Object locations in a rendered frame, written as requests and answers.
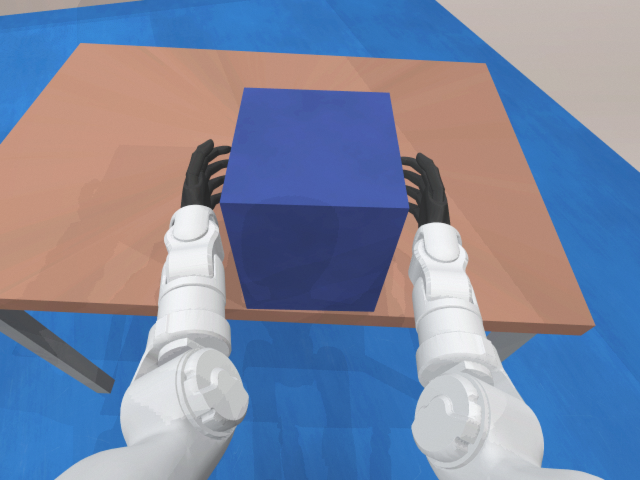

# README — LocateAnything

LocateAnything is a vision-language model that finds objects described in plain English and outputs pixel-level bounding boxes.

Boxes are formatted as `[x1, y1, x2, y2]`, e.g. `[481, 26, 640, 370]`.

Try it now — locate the robot right upper arm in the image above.
[411, 372, 604, 480]

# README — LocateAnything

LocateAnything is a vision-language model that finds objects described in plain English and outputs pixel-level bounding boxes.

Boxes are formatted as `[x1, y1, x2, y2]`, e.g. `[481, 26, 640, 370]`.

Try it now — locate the right robot hand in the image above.
[401, 153, 450, 228]

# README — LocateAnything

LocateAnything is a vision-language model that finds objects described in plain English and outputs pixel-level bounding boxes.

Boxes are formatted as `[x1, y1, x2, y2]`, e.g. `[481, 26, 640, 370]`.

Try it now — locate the left robot hand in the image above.
[181, 139, 231, 210]

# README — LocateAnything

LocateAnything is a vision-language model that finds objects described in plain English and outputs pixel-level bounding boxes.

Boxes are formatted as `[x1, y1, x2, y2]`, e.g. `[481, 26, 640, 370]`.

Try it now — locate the table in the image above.
[0, 43, 596, 394]

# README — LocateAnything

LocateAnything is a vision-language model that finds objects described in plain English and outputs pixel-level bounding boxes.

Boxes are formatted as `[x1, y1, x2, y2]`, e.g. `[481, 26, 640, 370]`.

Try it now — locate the robot right forearm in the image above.
[408, 222, 526, 404]

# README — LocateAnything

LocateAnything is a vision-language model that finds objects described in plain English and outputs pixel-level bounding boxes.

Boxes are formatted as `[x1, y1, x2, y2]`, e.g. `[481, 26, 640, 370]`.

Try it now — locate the robot left upper arm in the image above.
[55, 347, 249, 480]

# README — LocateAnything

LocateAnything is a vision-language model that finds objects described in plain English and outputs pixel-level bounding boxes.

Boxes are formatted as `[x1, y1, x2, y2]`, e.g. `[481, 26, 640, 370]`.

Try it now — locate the robot left forearm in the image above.
[130, 205, 231, 385]

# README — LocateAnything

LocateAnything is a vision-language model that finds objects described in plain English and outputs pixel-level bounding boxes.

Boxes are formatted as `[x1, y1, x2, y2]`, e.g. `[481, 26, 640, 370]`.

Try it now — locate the carton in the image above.
[220, 87, 409, 312]

